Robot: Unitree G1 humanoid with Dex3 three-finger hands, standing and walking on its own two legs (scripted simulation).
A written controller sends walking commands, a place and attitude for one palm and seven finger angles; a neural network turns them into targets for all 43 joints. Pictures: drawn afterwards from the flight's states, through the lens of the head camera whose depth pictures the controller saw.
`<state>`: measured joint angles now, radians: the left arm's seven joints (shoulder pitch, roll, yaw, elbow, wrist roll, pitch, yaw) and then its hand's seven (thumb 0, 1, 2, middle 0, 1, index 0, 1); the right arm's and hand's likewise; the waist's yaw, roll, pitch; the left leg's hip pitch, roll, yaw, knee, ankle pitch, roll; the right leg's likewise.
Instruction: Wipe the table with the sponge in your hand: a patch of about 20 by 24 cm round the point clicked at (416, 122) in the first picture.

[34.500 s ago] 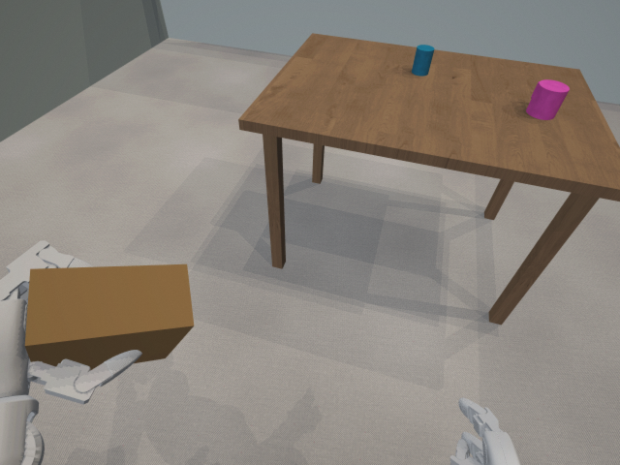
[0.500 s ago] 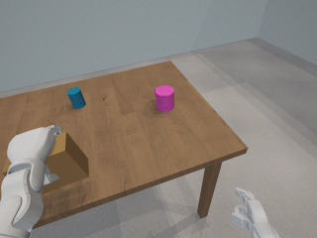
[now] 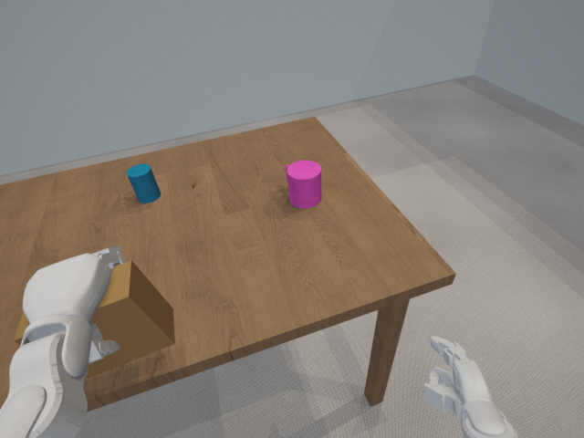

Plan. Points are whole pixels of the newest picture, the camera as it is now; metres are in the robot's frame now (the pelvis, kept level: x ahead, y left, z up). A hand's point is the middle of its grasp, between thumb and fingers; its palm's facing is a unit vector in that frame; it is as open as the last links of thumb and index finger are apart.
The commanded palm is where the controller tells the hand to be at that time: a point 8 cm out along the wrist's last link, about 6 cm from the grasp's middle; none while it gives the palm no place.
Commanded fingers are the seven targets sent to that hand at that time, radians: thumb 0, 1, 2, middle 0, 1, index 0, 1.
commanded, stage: bring the sponge back beside the body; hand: left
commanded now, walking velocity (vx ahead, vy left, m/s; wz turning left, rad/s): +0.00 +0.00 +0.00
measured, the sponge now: (113, 329) +0.21 +0.30 +0.06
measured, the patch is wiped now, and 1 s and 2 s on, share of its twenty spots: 1.00 1.00 1.00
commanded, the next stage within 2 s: step back with the hand held close in 0.74 s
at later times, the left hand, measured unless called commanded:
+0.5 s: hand (107, 326) +0.19 +0.27 +0.11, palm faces +0.11 -0.16 -0.98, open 10.2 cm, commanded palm +0.15 +0.27 +0.18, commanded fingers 0.00 0.10 1.30 -1.20 -1.60 -1.20 -1.60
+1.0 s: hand (136, 307) +0.20 +0.23 +0.14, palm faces +0.30 -0.80 -0.52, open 10.2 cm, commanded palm +0.14 +0.27 +0.17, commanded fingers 0.00 0.10 1.30 -1.20 -1.60 -1.20 -1.60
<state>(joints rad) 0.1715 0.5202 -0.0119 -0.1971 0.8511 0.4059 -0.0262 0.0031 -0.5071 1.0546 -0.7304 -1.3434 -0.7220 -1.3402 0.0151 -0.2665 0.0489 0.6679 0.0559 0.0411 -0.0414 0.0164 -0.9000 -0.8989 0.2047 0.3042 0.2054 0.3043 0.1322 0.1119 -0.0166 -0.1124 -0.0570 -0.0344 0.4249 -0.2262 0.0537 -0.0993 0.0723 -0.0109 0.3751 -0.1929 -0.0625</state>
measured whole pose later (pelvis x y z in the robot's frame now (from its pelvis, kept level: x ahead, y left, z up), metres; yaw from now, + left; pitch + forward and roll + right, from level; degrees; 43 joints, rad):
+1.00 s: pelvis -0.01 -0.02 -0.01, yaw +1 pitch -2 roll -1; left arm 0.35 0.44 0.22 -0.41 0.05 0.10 0.06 0.00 -0.51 1.05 -0.73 -1.34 -0.72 -1.34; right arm 0.12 -0.23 0.07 0.50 0.03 0.01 -0.05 0.02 -0.90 -0.90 0.20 0.30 0.21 0.30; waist 0.06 0.05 -0.02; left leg -0.24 -0.03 -0.07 0.53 -0.25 0.04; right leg -0.20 0.11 -0.04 0.42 -0.19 -0.08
